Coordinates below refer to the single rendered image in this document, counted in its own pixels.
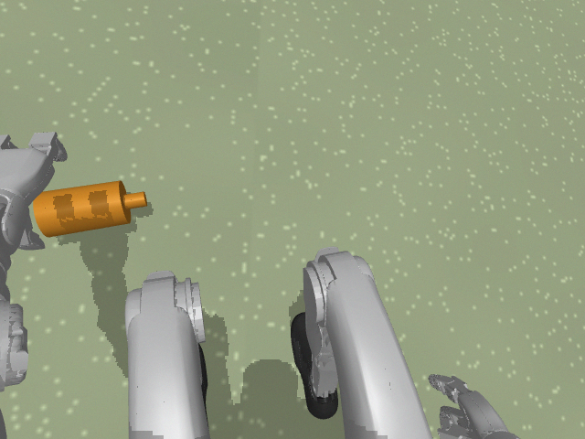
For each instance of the bottle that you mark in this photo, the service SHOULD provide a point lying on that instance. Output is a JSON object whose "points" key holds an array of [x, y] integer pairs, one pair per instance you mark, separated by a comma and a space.
{"points": [[76, 209]]}

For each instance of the right robot foot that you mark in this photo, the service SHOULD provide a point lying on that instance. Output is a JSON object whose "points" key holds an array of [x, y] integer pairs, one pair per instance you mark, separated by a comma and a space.
{"points": [[319, 407]]}

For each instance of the right robot hand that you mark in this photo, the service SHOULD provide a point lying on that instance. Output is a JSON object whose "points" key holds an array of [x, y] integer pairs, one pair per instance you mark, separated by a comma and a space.
{"points": [[476, 419]]}

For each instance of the left robot arm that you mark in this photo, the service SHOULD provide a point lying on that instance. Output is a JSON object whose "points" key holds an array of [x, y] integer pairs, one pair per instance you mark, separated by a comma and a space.
{"points": [[14, 213]]}

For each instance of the left robot hand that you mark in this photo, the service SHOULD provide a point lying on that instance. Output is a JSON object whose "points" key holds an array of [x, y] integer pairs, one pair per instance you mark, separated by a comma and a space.
{"points": [[26, 172]]}

